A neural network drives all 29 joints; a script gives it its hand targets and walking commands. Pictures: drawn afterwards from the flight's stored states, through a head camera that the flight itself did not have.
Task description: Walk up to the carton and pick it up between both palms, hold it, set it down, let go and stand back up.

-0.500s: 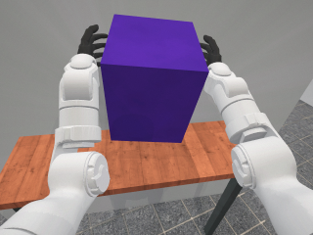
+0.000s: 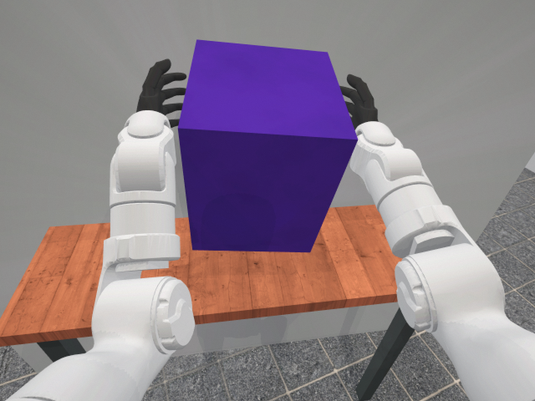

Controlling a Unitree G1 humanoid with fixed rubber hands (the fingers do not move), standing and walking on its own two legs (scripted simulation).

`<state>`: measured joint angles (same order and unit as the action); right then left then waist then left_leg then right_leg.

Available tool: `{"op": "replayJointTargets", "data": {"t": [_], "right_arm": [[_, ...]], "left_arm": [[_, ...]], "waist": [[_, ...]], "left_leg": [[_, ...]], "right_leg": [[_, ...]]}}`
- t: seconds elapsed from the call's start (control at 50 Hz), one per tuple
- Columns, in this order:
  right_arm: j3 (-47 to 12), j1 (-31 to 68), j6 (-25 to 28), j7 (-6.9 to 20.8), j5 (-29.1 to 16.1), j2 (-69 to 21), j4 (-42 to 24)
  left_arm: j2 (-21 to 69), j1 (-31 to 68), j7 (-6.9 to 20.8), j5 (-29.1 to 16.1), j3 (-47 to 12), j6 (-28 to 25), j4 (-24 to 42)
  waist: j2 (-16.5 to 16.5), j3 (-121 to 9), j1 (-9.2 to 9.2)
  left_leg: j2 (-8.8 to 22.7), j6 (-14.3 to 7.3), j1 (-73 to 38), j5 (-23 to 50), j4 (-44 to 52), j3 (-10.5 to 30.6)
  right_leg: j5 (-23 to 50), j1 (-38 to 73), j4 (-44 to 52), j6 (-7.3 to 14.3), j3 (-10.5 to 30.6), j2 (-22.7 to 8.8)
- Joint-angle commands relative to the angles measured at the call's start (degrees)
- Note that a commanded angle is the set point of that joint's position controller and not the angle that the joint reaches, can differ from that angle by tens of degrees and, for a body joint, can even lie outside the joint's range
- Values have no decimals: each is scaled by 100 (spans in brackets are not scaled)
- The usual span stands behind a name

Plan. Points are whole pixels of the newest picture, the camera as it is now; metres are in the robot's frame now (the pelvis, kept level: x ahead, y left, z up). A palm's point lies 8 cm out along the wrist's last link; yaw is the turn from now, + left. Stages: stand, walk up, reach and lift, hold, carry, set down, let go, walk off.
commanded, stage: set down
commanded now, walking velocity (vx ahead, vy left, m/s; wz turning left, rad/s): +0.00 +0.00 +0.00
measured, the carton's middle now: (257, 154) +0.42 +0.02 +0.21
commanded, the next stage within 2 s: none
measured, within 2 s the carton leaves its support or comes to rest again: neither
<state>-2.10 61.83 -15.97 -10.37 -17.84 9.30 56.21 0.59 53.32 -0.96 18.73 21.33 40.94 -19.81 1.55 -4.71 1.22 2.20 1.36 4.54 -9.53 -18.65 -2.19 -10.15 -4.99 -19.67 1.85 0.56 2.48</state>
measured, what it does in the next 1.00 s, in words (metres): stands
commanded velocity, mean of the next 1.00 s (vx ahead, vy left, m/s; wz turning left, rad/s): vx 0.00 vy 0.00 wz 0.00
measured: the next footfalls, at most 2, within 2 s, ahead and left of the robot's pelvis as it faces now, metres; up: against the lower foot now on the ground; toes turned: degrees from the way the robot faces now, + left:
none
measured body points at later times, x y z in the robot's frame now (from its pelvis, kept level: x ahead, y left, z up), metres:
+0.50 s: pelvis +0.01 +0.00 +0.00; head -0.03 +0.01 +0.45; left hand +0.40 +0.16 +0.25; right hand +0.44 -0.13 +0.24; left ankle +0.01 +0.14 -0.75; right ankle +0.01 -0.09 -0.75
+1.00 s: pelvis +0.02 +0.00 +0.00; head -0.01 +0.00 +0.45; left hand +0.41 +0.16 +0.22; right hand +0.46 -0.12 +0.20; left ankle +0.01 +0.14 -0.75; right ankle +0.01 -0.09 -0.75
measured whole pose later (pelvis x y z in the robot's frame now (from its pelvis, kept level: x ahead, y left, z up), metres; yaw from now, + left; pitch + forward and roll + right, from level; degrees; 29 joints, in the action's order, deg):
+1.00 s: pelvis +0.02 +0.00 +0.00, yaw +0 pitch -3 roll +1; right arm 1.5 58.8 -9.4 -3.9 -13.8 9.9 62.0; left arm 8.1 46.2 -6.9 19.5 21.3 36.6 -16.2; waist 1.3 -1.4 -2.2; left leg 2.2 1.7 4.3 -10.2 -17.6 -2.1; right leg -11.5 -5.1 -19.7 2.3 0.4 2.5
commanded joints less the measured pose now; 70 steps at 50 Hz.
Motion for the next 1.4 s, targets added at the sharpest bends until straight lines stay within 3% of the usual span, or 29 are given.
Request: {"op": "replayJointTargets", "data": {"t": [0.0, 0.06, 0.2, 0.28, 0.44, 0.58, 0.68, 0.74, 0.9, 1.1, 1.22, 1.38], "right_arm": [[-23, 4020, 389, 1063, 382, -2747, -1479], [-151, 3935, 425, 1057, 324, -2723, -1618], [-814, 3425, 412, 894, -150, -2806, -2040], [-1128, 3395, 406, 823, -308, -2868, -2313], [-838, 3365, 454, 946, -38, -2853, -1950], [-85, 3256, 548, 1252, 460, -2577, -1114], [342, 3487, 716, 1453, 808, -2444, -928], [435, 3569, 830, 1534, 931, -2468, -887], [317, 3202, 951, 1540, 902, -2294, -830], [-223, 2976, 1064, 1453, 607, -2339, -1189], [-147, 2959, 1120, 1489, 710, -2367, -1028], [408, 2923, 1185, 1694, 1132, -2127, -277]], "left_arm": [[2411, 3102, 567, -315, -1380, -251, -552], [2529, 2870, 507, -364, -1501, -258, -398], [2814, 2119, 392, -446, -1847, -237, 683], [2858, 2074, 324, -544, -2081, -226, 1227], [2850, 2264, 247, -455, -1971, -317, 1069], [2688, 2292, 236, -123, -1467, -383, 90], [2662, 2510, 154, -97, -1347, -493, -278], [2720, 2606, 49, -158, -1416, -613, -220], [2849, 1946, -72, -132, -1495, -636, -25], [3144, 1438, -169, -250, -1758, -674, 947], [3159, 1501, -247, -259, -1726, -773, 892], [2924, 1568, -285, -48, -1268, -896, 93]], "waist": [[-57, -1238, -161], [-78, -1495, -149], [-192, -2119, -206], [-215, -2239, -178], [-148, -1917, -218], [-81, -1144, -370], [7, -1082, -416], [-16, -1273, -457], [-59, -1572, -504], [-221, -2109, -557], [-119, -1954, -590], [95, -1324, -746]], "left_leg": [[-356, -241, -373, -125, 411, 140], [-345, -175, -631, 496, 241, 160], [-347, 96, -1377, 2648, -335, 177], [-353, 160, -1492, 3053, -457, 215], [-304, 105, -1265, 2324, -284, 137], [-232, -46, -721, 930, 162, 33], [-212, -134, -459, 199, 380, 4], [-212, -118, -496, 283, 359, -10], [-180, 20, -912, 1537, 57, 21], [-138, 205, -1456, 3079, -341, 74], [-108, 172, -1346, 2893, -316, 62], [-68, 47, -860, 1857, 24, -45]], "right_leg": [[-258, 228, 658, -317, -498, 74], [204, 295, 628, -308, -522, 132], [2047, 817, 461, -343, -534, 271], [2839, 977, 341, -397, -522, 264], [2044, 727, 420, -347, -454, 191], [329, 192, 618, -242, -465, 145], [-240, -63, 638, -200, -505, 126], [-127, -107, 607, -188, -512, 129], [808, -6, 590, -168, -520, 197], [2247, 129, 424, -157, -542, 264], [2080, -48, 459, -145, -507, 242], [860, -422, 654, -74, -480, 187]]}}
